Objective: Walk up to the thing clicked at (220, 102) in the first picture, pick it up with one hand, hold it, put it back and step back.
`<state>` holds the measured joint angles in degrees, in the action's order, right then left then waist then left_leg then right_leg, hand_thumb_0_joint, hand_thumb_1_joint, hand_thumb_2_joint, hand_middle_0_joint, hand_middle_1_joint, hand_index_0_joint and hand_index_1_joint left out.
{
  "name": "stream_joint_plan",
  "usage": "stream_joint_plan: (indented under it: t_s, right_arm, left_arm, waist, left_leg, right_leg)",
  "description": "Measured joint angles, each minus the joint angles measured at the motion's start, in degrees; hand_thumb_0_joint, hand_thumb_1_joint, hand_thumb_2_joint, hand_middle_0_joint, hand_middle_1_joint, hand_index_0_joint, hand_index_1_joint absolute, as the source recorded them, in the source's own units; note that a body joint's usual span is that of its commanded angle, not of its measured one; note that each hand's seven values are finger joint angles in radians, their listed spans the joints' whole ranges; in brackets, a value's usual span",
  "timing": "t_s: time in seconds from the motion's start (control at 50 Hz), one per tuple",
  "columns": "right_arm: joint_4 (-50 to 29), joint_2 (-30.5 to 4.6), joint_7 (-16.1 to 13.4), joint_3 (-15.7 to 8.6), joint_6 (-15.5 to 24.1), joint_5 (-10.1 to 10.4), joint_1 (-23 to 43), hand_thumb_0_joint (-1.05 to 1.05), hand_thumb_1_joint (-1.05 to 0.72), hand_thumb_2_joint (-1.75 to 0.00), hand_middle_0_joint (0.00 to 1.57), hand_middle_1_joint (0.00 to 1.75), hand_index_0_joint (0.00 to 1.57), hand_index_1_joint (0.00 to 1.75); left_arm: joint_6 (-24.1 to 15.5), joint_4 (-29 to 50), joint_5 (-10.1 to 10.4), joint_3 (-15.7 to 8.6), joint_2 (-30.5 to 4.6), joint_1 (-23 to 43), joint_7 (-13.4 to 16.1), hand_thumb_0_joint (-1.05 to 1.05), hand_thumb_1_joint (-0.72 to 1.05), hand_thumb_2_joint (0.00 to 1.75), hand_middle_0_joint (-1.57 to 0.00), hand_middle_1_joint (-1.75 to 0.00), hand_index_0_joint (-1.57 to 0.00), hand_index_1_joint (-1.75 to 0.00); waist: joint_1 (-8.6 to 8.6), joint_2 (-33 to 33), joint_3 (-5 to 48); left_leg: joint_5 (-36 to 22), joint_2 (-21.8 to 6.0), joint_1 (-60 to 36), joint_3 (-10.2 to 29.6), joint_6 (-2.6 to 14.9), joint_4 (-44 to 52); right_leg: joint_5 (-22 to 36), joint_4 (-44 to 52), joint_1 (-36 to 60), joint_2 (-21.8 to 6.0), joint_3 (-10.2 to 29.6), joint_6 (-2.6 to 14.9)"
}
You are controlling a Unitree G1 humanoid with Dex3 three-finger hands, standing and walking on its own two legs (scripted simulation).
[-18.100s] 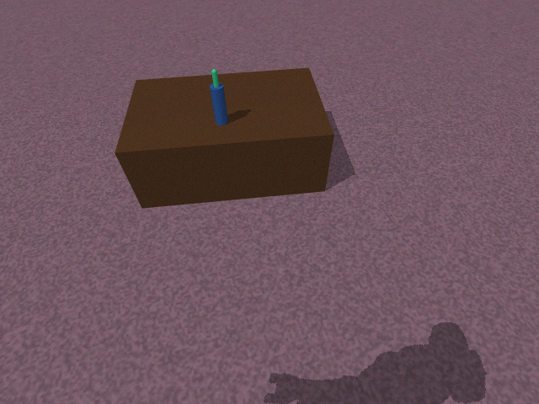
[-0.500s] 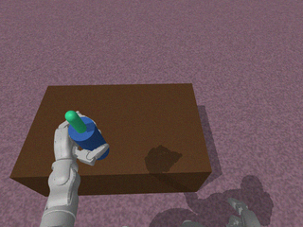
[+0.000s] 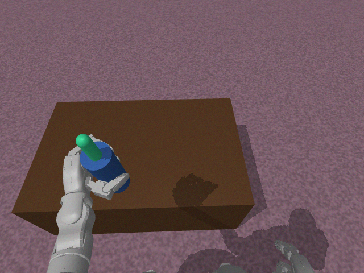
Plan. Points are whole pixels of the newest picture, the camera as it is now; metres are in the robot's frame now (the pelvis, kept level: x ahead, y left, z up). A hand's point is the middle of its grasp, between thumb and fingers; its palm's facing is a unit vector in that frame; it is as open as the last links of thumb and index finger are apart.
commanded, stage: hold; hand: left
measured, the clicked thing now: (104, 165) +0.32 +0.17 +0.07
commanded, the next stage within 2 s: crouch in 0.24 s
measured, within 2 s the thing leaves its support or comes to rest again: neither
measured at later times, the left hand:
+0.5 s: hand (110, 164) +0.34 +0.17 +0.04, palm faces +0.14 -0.99 +0.00, open 9.0 cm
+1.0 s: hand (122, 156) +0.45 +0.18 -0.09, palm faces +0.14 -0.99 -0.01, open 9.0 cm
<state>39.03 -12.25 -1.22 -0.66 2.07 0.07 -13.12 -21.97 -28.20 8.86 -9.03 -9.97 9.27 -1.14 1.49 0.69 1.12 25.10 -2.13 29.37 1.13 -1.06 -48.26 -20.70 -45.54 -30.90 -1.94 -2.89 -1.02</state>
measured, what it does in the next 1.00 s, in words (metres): lowers itself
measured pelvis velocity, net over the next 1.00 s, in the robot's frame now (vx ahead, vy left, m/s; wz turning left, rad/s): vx -0.03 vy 0.00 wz -0.01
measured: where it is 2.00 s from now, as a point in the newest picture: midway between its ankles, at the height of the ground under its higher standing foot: outside the picture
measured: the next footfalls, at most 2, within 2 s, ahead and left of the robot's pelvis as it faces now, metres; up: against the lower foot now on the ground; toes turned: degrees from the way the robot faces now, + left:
none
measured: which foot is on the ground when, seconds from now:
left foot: down 0.00-1.00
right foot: down 0.00-1.00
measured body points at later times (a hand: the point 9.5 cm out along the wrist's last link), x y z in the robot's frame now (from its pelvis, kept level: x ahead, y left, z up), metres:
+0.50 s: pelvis +0.00 +0.00 +0.00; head +0.05 +0.00 +0.45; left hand +0.33 +0.22 +0.04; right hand +0.13 -0.25 -0.11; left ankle -0.01 +0.13 -0.70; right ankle +0.02 -0.13 -0.70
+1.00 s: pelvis -0.03 +0.00 -0.11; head +0.12 +0.02 +0.31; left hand +0.43 +0.23 -0.09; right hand +0.01 -0.27 -0.23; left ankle -0.01 +0.13 -0.70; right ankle +0.02 -0.13 -0.70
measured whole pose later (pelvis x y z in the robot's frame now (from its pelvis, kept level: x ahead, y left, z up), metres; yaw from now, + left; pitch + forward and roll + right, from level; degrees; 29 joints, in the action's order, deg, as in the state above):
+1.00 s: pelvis -0.03 +0.00 -0.11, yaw -1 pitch +26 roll -2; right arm 40.3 -14.3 1.1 0.8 0.7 -3.1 -15.6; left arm -34.5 -64.4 5.9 -20.5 -21.1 43.2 -4.0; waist 7.8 0.6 7.2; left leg 34.3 -2.0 72.3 2.9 -1.4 -80.4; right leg -29.1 -76.6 -73.6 -2.3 -3.0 -0.4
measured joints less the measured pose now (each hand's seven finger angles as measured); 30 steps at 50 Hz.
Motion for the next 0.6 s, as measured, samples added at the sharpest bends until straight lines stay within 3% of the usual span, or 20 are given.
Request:
stream_joint_plan:
  t_s: [0.42,0.6]
  right_arm:
    - [0.0,0.1,-0.2,0.1,0.0,0.0,0.3,0.01,-0.91,-0.91,0.21,0.30,0.21,0.30]
    - [0.5,-0.2,0.4,-0.3,0.4,-0.7,1.0,0.01,-0.90,-0.90,0.21,0.30,0.21,0.30]
  left_arm:
    - [0.2,-0.8,-0.3,0.2,0.2,0.8,0.4,-0.06,-0.49,1.14,-0.79,-1.23,-0.91,-1.30]
    - [-3.3,-9.3,-0.9,-1.6,-0.7,6.6,-0.5,-0.06,-0.49,1.14,-0.80,-1.22,-0.92,-1.29]
  waist:
    - [0.12,-0.1,0.1]
    - [0.66,-0.9,0.3]
  left_leg:
    - [-0.2,0.0,-0.4,0.1,-0.19,0.5]
    - [0.5,0.1,5.1,0.3,-0.20,-3.1]
  right_leg:
    - [0.0,0.2,0.3,0.0,-0.1,0.18]
    - [-0.8,-3.4,-5.1,-0.2,-0.1,0.27]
